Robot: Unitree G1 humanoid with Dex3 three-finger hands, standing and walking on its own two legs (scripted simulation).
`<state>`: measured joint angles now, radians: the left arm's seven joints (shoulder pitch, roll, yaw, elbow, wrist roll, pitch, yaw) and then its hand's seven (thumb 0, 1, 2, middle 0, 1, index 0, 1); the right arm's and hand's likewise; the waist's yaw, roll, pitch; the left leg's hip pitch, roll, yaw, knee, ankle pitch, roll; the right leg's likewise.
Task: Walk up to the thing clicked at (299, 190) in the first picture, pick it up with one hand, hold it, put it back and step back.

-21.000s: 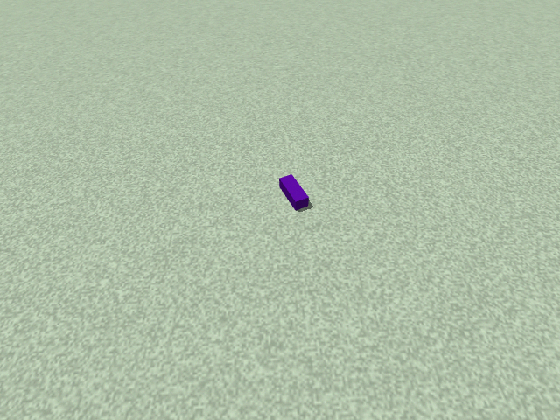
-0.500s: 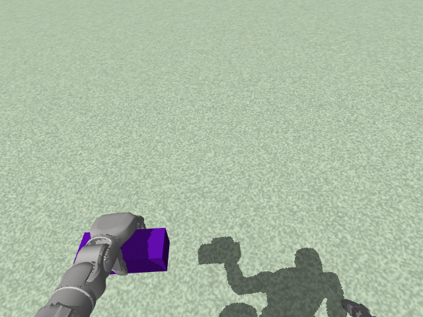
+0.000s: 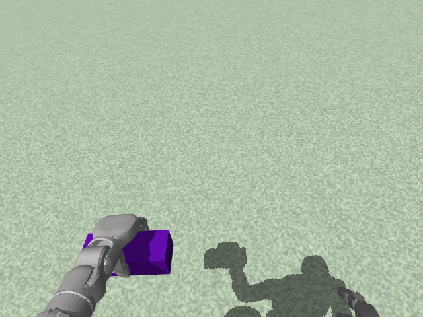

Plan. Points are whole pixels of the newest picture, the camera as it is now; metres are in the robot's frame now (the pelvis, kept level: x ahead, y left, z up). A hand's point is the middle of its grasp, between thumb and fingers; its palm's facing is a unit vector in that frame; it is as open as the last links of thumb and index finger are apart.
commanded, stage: hold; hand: left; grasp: from above
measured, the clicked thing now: (128, 253) +0.29 +0.22 -0.08
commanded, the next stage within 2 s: crouch in 0.68 s
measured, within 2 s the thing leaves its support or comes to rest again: neither
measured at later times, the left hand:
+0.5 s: hand (122, 251) +0.28 +0.22 -0.04, palm faces -0.48 -0.04 -0.88, open 9.8 cm
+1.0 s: hand (123, 252) +0.28 +0.22 -0.05, palm faces -0.49 -0.04 -0.87, open 9.8 cm
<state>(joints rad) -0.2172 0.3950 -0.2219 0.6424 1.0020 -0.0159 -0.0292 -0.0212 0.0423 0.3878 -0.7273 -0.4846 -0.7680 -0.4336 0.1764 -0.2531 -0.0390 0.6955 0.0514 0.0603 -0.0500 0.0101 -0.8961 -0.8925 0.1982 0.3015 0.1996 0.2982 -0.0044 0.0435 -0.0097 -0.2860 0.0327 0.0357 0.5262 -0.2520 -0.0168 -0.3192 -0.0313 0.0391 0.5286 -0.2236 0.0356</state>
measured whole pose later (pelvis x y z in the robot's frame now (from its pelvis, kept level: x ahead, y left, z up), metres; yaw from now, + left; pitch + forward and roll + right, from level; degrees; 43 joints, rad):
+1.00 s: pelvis +0.00 +0.00 +0.00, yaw +0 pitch +1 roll +0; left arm -0.23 0.40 -0.20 0.69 1.03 -0.06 -0.01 -0.02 0.05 0.39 -0.71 -0.50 -0.75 -0.45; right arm 0.16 -0.24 -0.03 0.69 0.05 0.08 -0.06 0.01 -0.89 -0.89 0.20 0.30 0.20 0.30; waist -0.01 0.03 0.00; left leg -0.28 0.03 0.03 0.50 -0.24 -0.02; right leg -0.32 -0.03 0.03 0.51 -0.22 0.03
